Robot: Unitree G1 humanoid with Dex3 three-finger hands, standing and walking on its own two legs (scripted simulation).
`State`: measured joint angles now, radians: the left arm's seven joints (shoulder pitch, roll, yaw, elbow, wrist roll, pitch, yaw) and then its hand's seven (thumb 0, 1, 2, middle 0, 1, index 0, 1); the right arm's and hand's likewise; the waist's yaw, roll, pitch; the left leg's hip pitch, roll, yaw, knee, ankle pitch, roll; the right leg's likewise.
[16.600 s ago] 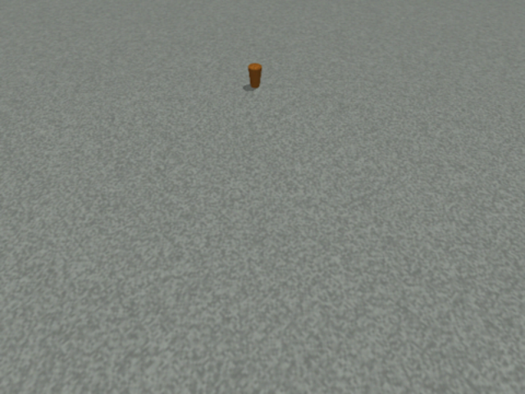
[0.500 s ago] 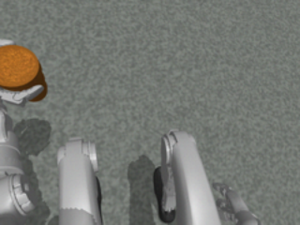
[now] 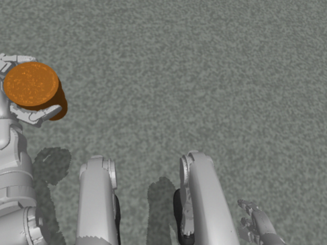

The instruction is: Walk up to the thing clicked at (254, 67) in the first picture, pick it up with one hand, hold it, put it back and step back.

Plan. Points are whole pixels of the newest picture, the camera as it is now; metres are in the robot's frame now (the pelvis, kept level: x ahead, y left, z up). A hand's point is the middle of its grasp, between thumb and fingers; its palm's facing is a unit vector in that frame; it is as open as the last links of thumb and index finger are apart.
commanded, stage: lift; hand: left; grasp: from the side
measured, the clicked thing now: (44, 98) +0.44 +0.25 -0.04
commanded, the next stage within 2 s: hold in 1.70 s
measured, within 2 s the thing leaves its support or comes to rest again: neither
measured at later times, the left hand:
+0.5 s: hand out of the picture +0.41 +0.24 +0.17, palm faces +0.22 -0.97 -0.06, open 11.8 cm
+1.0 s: hand out of the picture +0.40 +0.22 +0.28, palm faces +0.21 -0.98 -0.05, open 11.8 cm
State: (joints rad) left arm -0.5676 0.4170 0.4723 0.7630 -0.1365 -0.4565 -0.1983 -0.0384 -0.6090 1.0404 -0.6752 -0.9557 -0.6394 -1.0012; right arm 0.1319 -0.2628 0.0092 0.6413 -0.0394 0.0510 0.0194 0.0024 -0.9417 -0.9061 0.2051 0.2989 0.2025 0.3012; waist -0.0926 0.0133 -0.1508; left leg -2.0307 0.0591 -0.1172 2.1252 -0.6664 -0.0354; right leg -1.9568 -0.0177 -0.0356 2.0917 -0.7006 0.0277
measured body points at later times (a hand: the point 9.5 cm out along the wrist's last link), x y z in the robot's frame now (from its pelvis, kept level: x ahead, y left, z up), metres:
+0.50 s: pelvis +0.03 +0.01 +0.15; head +0.18 +0.04 +0.57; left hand +0.39 +0.29 +0.18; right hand +0.20 -0.24 +0.03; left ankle +0.09 +0.14 -0.38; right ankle +0.09 -0.13 -0.38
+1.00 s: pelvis +0.06 +0.01 +0.25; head +0.15 +0.04 +0.69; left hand +0.38 +0.28 +0.29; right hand +0.21 -0.22 +0.14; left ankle +0.09 +0.14 -0.39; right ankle +0.09 -0.13 -0.38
